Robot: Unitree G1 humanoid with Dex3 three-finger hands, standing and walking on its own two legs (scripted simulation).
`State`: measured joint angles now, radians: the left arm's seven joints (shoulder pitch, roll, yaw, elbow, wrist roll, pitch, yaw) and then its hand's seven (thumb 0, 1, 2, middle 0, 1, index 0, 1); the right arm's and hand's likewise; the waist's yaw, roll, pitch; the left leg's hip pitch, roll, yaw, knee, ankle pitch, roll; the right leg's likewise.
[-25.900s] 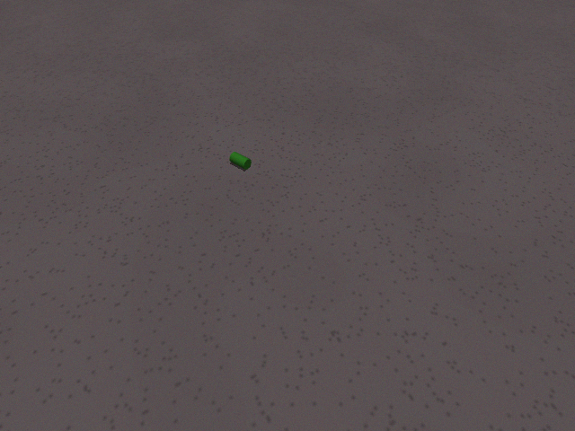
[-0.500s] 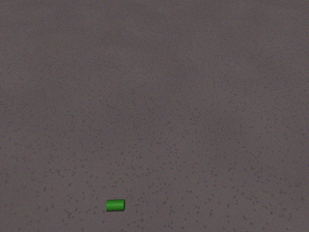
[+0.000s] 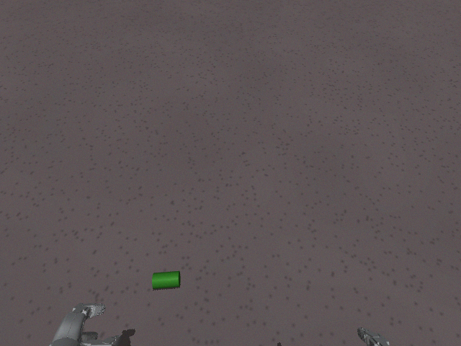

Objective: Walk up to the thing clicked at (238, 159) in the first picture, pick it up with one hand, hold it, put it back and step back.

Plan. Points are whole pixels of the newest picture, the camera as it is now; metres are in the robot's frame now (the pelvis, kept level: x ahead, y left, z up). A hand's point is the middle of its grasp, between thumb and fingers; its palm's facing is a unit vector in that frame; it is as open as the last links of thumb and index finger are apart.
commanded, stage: rise first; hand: left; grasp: from above
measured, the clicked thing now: (166, 279) +0.42 +0.26 -0.73
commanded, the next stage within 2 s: none
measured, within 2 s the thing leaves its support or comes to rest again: neither
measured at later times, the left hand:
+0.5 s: hand out of the picture +0.13 +0.26 -0.22, palm faces -0.18 -0.85 -0.49, open 14.1 cm
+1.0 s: hand (123, 322) +0.23 +0.30 -0.41, palm faces -0.45 -0.46 -0.77, open 13.6 cm
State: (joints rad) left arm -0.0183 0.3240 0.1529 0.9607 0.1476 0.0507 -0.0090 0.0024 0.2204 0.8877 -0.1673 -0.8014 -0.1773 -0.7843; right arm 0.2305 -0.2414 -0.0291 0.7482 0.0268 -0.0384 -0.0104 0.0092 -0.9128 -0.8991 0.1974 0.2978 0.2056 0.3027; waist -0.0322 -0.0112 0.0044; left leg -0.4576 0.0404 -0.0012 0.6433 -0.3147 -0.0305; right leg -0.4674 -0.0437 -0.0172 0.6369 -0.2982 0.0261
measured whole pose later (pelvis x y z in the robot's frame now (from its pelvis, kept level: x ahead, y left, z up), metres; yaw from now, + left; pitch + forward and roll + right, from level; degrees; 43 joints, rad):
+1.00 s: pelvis -0.06 +0.01 -0.26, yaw -1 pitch +34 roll -3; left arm -0.24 0.47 0.13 0.74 0.73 -0.07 0.12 0.00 -0.46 0.91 -0.17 -1.00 -0.17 -0.99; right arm 0.06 -0.29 -0.07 0.65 -0.01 -0.17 0.05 0.01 -0.92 -0.90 0.20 0.30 0.21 0.30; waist -0.03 0.01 -0.17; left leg -1.77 0.03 -0.08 1.88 -0.70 -0.04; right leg -1.75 -0.05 0.00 1.84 -0.67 0.04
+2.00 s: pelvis -0.09 +0.02 -0.42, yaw -4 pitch +33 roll -7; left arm -0.81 0.69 0.13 1.37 1.28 -0.27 0.42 0.00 -0.47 0.96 -0.12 -0.96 -0.12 -0.95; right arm 0.10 -0.27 -0.01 0.77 -0.14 -0.05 0.14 0.01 -0.90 -0.90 0.20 0.30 0.21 0.30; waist -0.16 -0.02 -0.08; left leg -2.27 -0.01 -0.14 2.38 -0.70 -0.02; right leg -2.21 -0.03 0.00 2.29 -0.66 0.06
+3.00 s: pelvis -0.08 +0.02 -0.44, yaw -7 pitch +36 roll -9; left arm -1.11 0.75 0.09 1.58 1.33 -0.15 0.50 0.00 -0.52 0.99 -0.09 -1.05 -0.09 -1.04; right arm 0.13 -0.28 0.08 0.75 -0.18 -0.07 0.15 0.00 -0.91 -0.90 0.20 0.30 0.21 0.30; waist -0.31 -0.01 -0.04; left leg -2.36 -0.01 -0.16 2.45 -0.72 -0.02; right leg -2.29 -0.01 -0.02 2.34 -0.67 0.06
